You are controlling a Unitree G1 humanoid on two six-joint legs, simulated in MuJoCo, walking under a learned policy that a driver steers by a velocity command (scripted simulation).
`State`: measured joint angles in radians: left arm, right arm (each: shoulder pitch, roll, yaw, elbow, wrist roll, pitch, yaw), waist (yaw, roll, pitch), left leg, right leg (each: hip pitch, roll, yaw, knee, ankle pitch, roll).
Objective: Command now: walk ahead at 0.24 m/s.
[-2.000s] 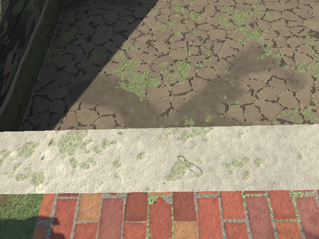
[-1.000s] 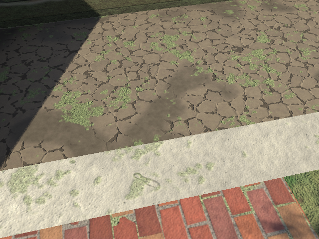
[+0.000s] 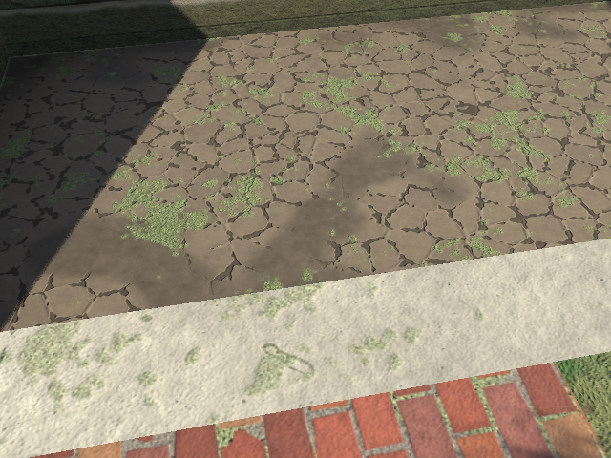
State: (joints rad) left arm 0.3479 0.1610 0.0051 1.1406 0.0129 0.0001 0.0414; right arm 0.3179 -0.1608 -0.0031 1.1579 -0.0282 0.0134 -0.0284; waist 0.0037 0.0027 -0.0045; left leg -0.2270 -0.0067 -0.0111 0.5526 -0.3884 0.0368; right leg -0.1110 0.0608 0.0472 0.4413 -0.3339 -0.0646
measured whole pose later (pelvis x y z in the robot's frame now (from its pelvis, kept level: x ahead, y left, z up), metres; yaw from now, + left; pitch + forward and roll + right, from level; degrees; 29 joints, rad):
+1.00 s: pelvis +0.46 +0.03 +0.00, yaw +0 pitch -1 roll +0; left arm 0.52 0.14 0.02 1.06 0.01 -0.09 0.03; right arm 0.12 -0.17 -0.03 0.92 -0.02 0.00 -0.01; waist 0.04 0.02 0.07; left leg -0.64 0.08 0.04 0.78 -0.03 0.04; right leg 0.00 0.10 -0.10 0.32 -0.30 -0.11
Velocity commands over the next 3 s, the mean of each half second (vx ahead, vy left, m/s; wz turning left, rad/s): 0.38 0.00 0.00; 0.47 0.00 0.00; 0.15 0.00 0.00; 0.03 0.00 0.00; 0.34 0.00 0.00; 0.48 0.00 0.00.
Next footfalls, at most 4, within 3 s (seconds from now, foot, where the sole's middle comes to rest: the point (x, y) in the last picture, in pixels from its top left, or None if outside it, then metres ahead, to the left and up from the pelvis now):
0.62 right None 0.42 -0.02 -0.78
1.10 left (270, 400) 0.68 0.12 -0.78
1.44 right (354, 426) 0.62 -0.08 -0.78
2.58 right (356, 338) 0.85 -0.09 -0.78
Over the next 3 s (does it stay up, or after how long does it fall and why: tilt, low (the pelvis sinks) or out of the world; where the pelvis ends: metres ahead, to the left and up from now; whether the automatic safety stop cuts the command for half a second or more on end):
stays up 0.75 0.02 0.00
